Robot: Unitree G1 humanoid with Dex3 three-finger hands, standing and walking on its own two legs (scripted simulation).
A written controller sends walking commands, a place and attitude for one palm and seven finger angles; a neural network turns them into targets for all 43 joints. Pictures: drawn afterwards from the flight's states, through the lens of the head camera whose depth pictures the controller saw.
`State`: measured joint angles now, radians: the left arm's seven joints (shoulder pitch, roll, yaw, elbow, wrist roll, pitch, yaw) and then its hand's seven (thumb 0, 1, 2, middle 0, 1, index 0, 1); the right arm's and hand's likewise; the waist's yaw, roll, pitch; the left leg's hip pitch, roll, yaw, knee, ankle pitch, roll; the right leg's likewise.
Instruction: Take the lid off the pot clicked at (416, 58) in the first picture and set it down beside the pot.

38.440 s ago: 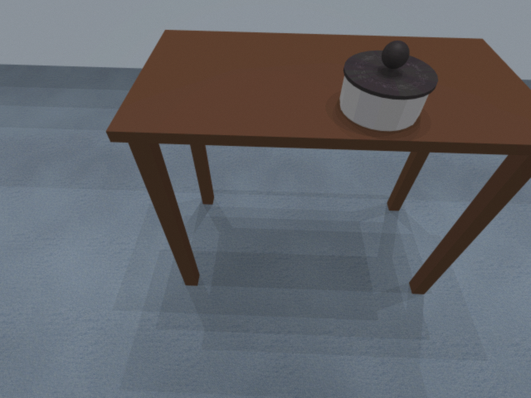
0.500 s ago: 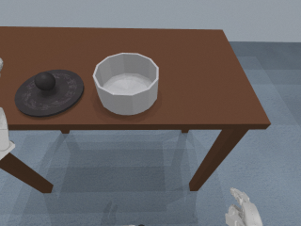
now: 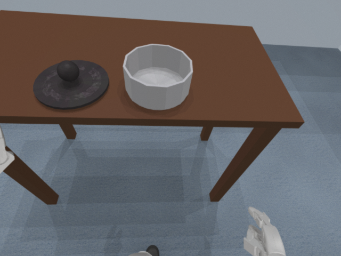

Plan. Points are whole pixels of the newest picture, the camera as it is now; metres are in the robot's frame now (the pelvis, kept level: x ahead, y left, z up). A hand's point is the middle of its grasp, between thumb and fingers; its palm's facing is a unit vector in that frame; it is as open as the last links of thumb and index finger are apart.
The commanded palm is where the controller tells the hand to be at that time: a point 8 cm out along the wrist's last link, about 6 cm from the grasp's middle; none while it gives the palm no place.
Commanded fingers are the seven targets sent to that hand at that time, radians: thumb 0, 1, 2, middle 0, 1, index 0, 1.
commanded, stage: step back with the hand held close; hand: left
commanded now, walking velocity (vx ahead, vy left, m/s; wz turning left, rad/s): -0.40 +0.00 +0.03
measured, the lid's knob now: (68, 71) +0.53 +0.33 +0.09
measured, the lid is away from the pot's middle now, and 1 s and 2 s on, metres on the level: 0.24 0.24 0.24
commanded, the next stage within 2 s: stop stepping back and stand still in 0.28 s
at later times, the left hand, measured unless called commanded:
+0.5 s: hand out of the picture +0.10 +0.26 +0.19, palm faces +0.21 -0.84 -0.50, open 7.4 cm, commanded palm +0.02 +0.31 +0.26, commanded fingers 0.00 0.90 0.90 -0.20 -0.30 -0.20 -0.30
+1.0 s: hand out of the picture +0.00 +0.29 +0.21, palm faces +0.30 -0.84 -0.44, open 7.5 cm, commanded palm -0.07 +0.36 +0.26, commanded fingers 0.00 0.90 0.90 -0.20 -0.30 -0.20 -0.30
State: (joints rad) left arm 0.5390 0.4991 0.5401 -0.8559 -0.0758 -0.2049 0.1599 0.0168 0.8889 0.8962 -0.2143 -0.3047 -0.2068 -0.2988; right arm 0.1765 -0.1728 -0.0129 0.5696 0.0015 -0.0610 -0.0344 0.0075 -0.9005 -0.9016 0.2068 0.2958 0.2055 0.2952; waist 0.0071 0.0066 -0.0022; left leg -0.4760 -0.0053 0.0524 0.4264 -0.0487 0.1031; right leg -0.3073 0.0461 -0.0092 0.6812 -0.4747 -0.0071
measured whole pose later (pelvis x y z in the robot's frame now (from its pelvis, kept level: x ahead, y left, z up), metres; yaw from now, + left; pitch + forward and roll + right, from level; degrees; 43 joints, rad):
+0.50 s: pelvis -0.13 +0.04 +0.00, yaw -4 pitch +4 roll -4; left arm 0.62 0.53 0.50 -0.81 -0.10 -0.09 0.11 0.02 0.89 0.90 -0.21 -0.30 -0.20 -0.30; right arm 0.20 -0.20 -0.02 0.56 0.01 -0.04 -0.01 0.01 -0.90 -0.90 0.21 0.30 0.21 0.30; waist -0.05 -0.03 0.01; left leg -0.45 -0.02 0.04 0.37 -0.01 0.08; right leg -0.42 0.07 0.00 0.82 -0.45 0.00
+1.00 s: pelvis -0.20 +0.08 -0.02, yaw +1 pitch +2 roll -1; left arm 0.59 0.46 0.43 -0.86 -0.09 -0.12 0.13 0.02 0.89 0.90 -0.21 -0.30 -0.20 -0.30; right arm 0.23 -0.14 0.03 0.56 0.03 -0.08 -0.02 0.01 -0.90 -0.90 0.21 0.30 0.20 0.30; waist -0.04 -0.03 0.02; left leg -0.28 0.13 -0.01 0.66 -0.41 -0.08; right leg -0.29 0.00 -0.09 0.64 -0.38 -0.02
